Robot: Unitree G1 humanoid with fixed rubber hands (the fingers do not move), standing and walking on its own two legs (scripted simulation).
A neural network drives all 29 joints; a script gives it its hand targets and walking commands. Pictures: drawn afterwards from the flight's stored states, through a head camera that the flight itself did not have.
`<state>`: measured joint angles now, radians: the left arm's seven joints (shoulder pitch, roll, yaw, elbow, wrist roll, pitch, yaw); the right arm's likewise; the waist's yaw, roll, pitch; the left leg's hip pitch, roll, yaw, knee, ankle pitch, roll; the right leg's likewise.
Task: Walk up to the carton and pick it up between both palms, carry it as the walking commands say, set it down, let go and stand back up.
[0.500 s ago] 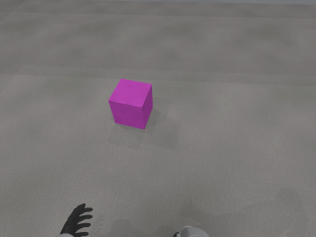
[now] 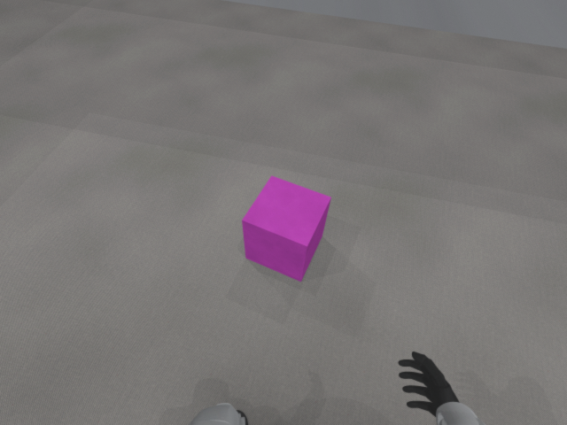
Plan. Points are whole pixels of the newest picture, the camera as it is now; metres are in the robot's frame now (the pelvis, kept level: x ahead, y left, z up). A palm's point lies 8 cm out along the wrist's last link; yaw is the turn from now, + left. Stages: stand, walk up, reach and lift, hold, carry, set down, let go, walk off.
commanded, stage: walk up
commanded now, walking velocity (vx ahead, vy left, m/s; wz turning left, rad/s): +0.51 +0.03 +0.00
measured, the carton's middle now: (286, 229) +0.84 +0.04 -0.62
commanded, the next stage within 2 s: none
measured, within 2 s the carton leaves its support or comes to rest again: neither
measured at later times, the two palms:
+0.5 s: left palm (204, 257) +0.40 +0.18 -0.11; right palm out of the picture +0.14 -0.26 -0.13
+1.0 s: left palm (149, 316) +0.28 +0.26 -0.13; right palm (402, 247) +0.46 -0.20 -0.11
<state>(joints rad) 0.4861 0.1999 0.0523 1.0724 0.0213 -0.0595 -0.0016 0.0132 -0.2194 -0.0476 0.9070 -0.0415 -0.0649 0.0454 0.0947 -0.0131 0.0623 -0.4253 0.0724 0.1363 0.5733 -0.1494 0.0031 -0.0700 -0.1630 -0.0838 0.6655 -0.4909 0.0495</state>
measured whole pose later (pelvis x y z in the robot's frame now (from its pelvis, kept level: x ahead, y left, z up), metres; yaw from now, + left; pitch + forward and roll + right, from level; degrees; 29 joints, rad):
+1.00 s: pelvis +0.35 +0.03 +0.01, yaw +2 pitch +0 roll -1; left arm 0.38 0.20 0.04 1.08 0.00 -0.02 0.02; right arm 0.15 -0.18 -0.03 0.97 -0.01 -0.04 0.00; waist 0.05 -0.02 0.03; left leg -0.27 0.06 0.08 0.48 -0.21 -0.02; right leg -0.22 -0.12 -0.10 0.53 -0.36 0.05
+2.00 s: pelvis +0.39 +0.13 +0.02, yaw -12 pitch +1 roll -2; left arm 0.15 0.24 0.08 0.97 0.01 0.08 -0.01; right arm 0.27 -0.19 -0.04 0.92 -0.03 -0.03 -0.04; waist -0.02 -0.03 0.03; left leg -0.21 0.08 0.13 0.44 -0.23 0.02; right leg -0.41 -0.01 0.00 0.87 -0.39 0.08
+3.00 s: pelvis +0.39 +0.11 +0.02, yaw -18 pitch -1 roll +0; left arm 0.23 0.18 0.03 1.02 0.01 0.00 0.03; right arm 0.28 -0.19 -0.04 1.02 -0.02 0.01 -0.03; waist -0.01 0.02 0.02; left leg -0.15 0.06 0.12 0.43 -0.25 -0.02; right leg -0.19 -0.01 -0.05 0.43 -0.23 -0.01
